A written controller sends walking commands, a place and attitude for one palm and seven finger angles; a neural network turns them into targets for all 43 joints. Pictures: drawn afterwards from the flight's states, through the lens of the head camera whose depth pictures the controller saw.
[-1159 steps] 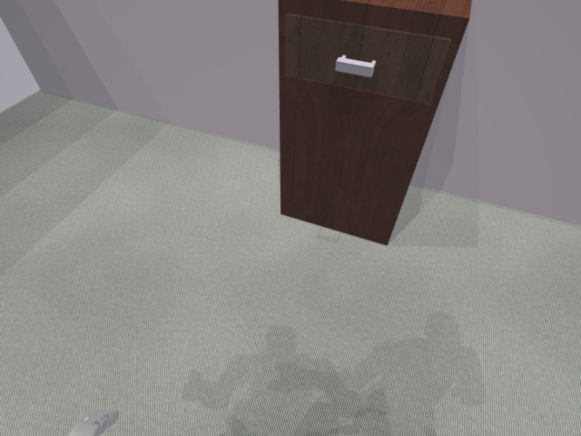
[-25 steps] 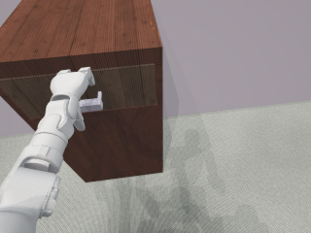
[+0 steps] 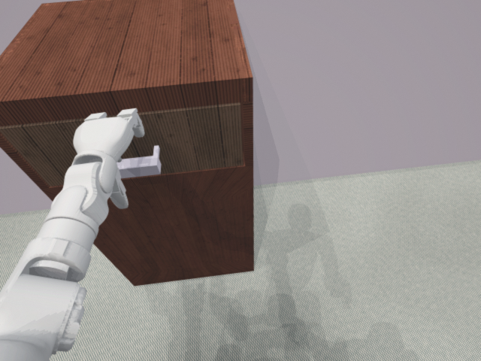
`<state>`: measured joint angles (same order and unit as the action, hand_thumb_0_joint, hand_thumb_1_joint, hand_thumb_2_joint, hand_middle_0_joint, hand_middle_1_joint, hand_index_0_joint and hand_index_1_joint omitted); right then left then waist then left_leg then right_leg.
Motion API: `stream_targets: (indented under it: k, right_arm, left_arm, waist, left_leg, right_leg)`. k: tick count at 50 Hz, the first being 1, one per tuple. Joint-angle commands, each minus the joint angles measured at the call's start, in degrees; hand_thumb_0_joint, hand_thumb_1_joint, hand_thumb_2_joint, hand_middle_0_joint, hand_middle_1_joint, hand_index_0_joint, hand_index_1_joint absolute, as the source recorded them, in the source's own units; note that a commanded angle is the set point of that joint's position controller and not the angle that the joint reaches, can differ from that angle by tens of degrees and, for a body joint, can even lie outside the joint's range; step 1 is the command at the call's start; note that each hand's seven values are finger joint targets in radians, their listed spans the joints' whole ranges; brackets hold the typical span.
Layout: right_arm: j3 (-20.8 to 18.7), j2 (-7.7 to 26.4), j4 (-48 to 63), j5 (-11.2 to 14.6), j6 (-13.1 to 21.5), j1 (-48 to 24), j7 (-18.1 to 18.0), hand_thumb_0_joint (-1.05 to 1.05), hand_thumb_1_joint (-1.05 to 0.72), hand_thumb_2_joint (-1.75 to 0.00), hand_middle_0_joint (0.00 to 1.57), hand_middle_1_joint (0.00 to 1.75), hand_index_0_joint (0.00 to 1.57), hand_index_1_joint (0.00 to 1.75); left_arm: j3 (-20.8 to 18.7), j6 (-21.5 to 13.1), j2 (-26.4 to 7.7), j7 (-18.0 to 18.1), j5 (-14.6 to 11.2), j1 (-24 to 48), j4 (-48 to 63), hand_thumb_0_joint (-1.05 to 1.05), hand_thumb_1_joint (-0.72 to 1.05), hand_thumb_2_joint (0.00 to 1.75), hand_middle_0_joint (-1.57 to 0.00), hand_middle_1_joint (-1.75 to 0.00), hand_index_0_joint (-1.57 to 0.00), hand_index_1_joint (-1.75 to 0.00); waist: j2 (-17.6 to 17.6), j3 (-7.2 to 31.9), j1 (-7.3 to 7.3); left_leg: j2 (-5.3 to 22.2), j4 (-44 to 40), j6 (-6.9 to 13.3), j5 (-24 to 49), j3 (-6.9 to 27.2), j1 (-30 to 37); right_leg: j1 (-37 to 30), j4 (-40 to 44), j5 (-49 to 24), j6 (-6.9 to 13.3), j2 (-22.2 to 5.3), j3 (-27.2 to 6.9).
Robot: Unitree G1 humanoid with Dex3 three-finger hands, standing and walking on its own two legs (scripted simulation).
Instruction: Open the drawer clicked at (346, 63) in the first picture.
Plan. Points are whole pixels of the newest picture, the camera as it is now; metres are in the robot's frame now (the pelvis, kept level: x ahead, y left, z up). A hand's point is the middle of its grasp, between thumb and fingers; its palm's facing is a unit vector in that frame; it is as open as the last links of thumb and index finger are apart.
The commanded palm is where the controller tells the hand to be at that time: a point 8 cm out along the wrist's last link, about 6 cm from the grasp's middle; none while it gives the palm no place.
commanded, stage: re-aim the fingers above the handle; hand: left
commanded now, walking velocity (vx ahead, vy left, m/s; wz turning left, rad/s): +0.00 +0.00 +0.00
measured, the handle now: (134, 159) +0.50 +0.23 +0.03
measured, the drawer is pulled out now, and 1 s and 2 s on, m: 0.00 0.00 0.00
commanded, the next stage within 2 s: lower the fingers behind the handle in 1.54 s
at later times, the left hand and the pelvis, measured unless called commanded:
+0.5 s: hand (129, 153) +0.46 +0.21 +0.09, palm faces -0.02 -0.07 -1.00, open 13.8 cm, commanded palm +0.44 +0.21 +0.15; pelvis -0.01 +0.01 +0.00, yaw -1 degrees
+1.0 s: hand (123, 152) +0.46 +0.21 +0.10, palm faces -0.04 -0.04 -1.00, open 13.7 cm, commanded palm +0.44 +0.21 +0.15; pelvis -0.01 +0.00 +0.00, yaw +0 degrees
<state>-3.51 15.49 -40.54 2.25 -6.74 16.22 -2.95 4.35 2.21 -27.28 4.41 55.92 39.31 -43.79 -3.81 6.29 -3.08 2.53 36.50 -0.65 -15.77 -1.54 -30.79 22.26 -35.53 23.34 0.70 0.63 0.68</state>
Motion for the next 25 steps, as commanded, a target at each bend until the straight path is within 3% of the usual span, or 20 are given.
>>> stream_targets:
  k: [1, 3, 4, 6, 8, 10, 11, 13, 14, 16, 17, 18, 22, 23, 24, 25]
  right_arm:
    - [-2.3, 7.5, 5.4, -0.1, 2.0, 1.0, -0.3, 0.00, -0.90, -0.90, 0.20, 0.30, 0.20, 0.30]
    - [-2.0, 7.2, 5.0, -0.1, 2.1, 1.1, -0.1, 0.00, -0.90, -0.90, 0.20, 0.30, 0.20, 0.30]
    - [-2.1, 7.0, 5.1, -0.1, 2.3, 1.1, 0.1, 0.00, -0.90, -0.90, 0.20, 0.30, 0.20, 0.30]
    - [-2.2, 7.5, 4.7, -0.3, 2.4, 1.4, 0.0, 0.00, -0.90, -0.90, 0.20, 0.30, 0.20, 0.30]
    - [-2.0, 7.5, 4.4, 0.0, 2.5, 1.5, 0.0, 0.00, -0.90, -0.90, 0.20, 0.30, 0.20, 0.30]
    - [-2.1, 7.5, 4.5, -0.1, 2.6, 1.9, 0.1, 0.00, -0.90, -0.90, 0.20, 0.30, 0.20, 0.30]
    - [-2.2, 7.5, 4.6, -0.2, 2.6, 2.2, 0.2, 0.00, -0.90, -0.90, 0.20, 0.30, 0.20, 0.30]
    - [-2.4, 7.8, 4.2, -0.2, 2.7, 2.8, 0.0, 0.00, -0.90, -0.90, 0.20, 0.30, 0.20, 0.30]
    - [-2.2, 7.5, 4.6, -0.3, 2.8, 2.7, -0.1, 0.00, -0.90, -0.90, 0.20, 0.30, 0.20, 0.30]
    - [-2.1, 7.7, 4.1, -0.4, 2.8, 3.2, -0.5, 0.00, -0.90, -0.90, 0.20, 0.30, 0.20, 0.30]
    - [-2.1, 7.7, 4.0, -0.4, 2.9, 3.3, -0.7, 0.00, -0.90, -0.90, 0.20, 0.30, 0.20, 0.30]
    - [-2.0, 7.7, 3.9, -0.4, 2.8, 3.6, -0.8, 0.00, -0.90, -0.90, 0.20, 0.30, 0.20, 0.30]
    - [-1.6, 7.3, 4.4, -0.7, 2.7, 3.8, -0.7, 0.00, -0.90, -0.90, 0.20, 0.30, 0.20, 0.30]
    - [-1.6, 7.1, 4.6, -0.7, 2.7, 3.8, -0.5, 0.00, -0.90, -0.90, 0.20, 0.30, 0.20, 0.30]
    - [-1.7, 6.7, 4.8, -0.8, 2.9, 3.7, 0.0, 0.00, -0.90, -0.90, 0.20, 0.30, 0.20, 0.30]
    - [-2.1, 6.7, 4.7, -0.7, 3.1, 3.8, 0.5, 0.00, -0.90, -0.90, 0.20, 0.30, 0.20, 0.30]
  left_arm:
    - [-8.3, -1.5, -17.3, 4.8, 1.0, 26.6, 11.3, 0.00, -0.50, 0.30, -0.30, -1.20, -0.30, -1.20]
    - [-7.8, -1.0, -16.8, 6.6, 2.0, 28.8, 10.0, 0.00, -0.50, 0.30, -0.30, -1.20, -0.30, -1.20]
    - [-6.5, -0.6, -15.0, 7.1, 2.0, 29.3, 9.6, 0.00, -0.50, 0.30, -0.30, -1.20, -0.30, -1.20]
    - [-8.0, 0.3, -17.2, 7.9, 2.5, 29.6, 8.0, 0.00, -0.50, 0.30, -0.30, -1.20, -0.30, -1.20]
    - [-5.9, 1.7, -15.7, 8.0, 2.9, 31.5, 5.5, 0.00, -0.50, 0.30, -0.30, -1.20, -0.30, -1.20]
    - [-3.6, 2.6, -13.4, 7.4, 2.7, 32.7, 4.8, 0.00, -0.50, 0.30, -0.30, -1.20, -0.30, -1.20]
    - [-0.8, 2.8, -10.2, 6.6, 2.1, 34.1, 4.9, 0.00, -0.50, 0.30, -0.30, -1.20, -0.30, -1.20]
    - [-0.9, 3.0, -10.7, 5.4, 1.7, 34.6, 4.0, 0.00, -0.50, 0.30, -0.30, -1.20, -0.30, -1.20]
    - [1.6, 3.0, -7.9, 4.5, 1.2, 35.1, 4.1, 0.00, -0.50, 0.30, -0.30, -1.20, -0.30, -1.20]
    - [1.8, 2.1, -8.0, 3.3, 0.8, 36.7, 4.0, 0.00, -0.50, 0.30, -0.30, -1.20, -0.30, -1.20]
    - [-0.5, 1.5, -10.6, 3.3, 0.9, 36.4, 3.6, 0.00, -0.50, 0.30, -0.30, -1.20, -0.30, -1.20]
    - [-0.7, 1.0, -11.0, 3.3, 1.1, 36.2, 3.6, 0.00, -0.50, 0.30, -0.30, -1.20, -0.30, -1.20]
    - [-7.4, -1.4, -17.5, 5.4, 2.2, 34.3, 5.0, 0.00, -0.50, 0.30, -0.30, -1.20, -0.30, -1.20]
    - [-7.6, -1.2, -16.9, 6.3, 2.6, 32.6, 4.3, 0.00, -0.50, 0.30, -0.30, -1.20, -0.30, -1.20]
    - [-5.2, -1.0, -13.0, 7.1, 2.6, 32.1, 5.4, 0.00, -0.50, 0.30, -0.30, -1.20, -0.30, -1.20]
    - [-4.8, -0.3, -11.5, 8.1, 2.6, 31.3, 5.2, 0.00, -0.50, 0.30, -0.30, -1.20, -0.30, -1.20]
  waist:
    - [2.2, 19.5, 0.44]
    - [1.1, 19.2, 0.11]
    - [0.9, 19.1, -0.16]
    - [1.5, 20.3, -0.21]
    - [1.5, 19.4, -1.22]
    - [0.7, 19.5, -1.66]
    - [1.6, 19.7, -2.86]
    - [1.7, 19.8, -2.94]
    - [1.8, 19.7, -3.36]
    - [3.2, 18.6, -4.02]
    - [3.1, 19.2, -3.28]
    - [2.0, 19.0, -3.13]
    - [-0.1, 22.5, -0.09]
    - [-0.2, 21.8, 0.27]
    - [-1.3, 21.9, 0.26]
    - [-0.6, 21.6, 0.01]
  left_leg:
    - [-3.8, 0.2, 3.5, 20.8, -1.4, 16.8]
    - [-3.7, 0.2, 3.3, 20.1, -1.2, 16.6]
    - [-3.8, 0.2, 3.2, 19.6, -1.2, 16.5]
    - [-3.4, 0.0, 3.1, 19.4, -1.1, 16.5]
    - [-3.4, 0.1, 3.1, 17.6, -1.1, 16.1]
    - [-3.4, -0.1, 3.0, 17.4, -1.0, 16.9]
    - [-3.3, -0.1, 3.2, 17.5, -0.8, 17.7]
    - [-3.1, 0.0, 3.2, 17.3, -0.5, 18.6]
    - [-3.3, 0.0, 3.3, 16.7, -0.5, 18.9]
    - [-3.2, -0.2, 3.5, 15.9, -0.4, 18.6]
    - [-3.1, -0.1, 3.6, 15.5, -0.5, 18.2]
    - [-3.3, 0.0, 3.5, 15.8, -0.3, 17.9]
    - [-3.3, 0.3, 3.2, 19.0, -0.4, 16.3]
    - [-3.2, 0.4, 3.0, 19.5, -0.4, 15.7]
    - [-3.1, 0.4, 2.9, 20.8, -0.6, 16.4]
    - [-2.7, 0.4, 2.8, 20.9, -0.5, 17.0]
  right_leg:
    - [-0.9, 3.1, -28.8, 0.6, 2.6, 0.2]
    - [0.8, 2.4, -27.1, 0.7, 2.7, 0.6]
    - [1.3, 2.5, -26.1, 0.7, 2.8, 0.7]
    - [0.6, 2.6, -25.1, 0.8, 2.8, 0.8]
    - [2.4, 2.7, -23.6, 0.6, 2.8, 0.8]
    - [3.3, 2.9, -22.9, 0.7, 2.9, 1.0]
    - [3.5, 3.4, -22.7, 0.6, 2.9, 1.2]
    - [4.5, 3.3, -22.3, 0.5, 2.9, 1.2]
    - [5.0, 3.8, -21.6, 0.3, 2.9, 1.1]
    - [5.0, 4.5, -21.3, 0.3, 2.7, 1.0]
    - [4.7, 4.2, -21.2, 0.2, 2.7, 0.6]
    - [4.9, 3.8, -21.5, 0.4, 2.7, 0.7]
    - [1.7, 1.9, -24.0, 1.0, 2.8, 0.7]
    - [2.0, 1.6, -24.1, 1.1, 3.0, 1.0]
    - [2.8, 1.4, -24.4, 1.2, 3.1, 1.4]
    - [3.9, 1.5, -23.3, 1.2, 3.4, 1.8]
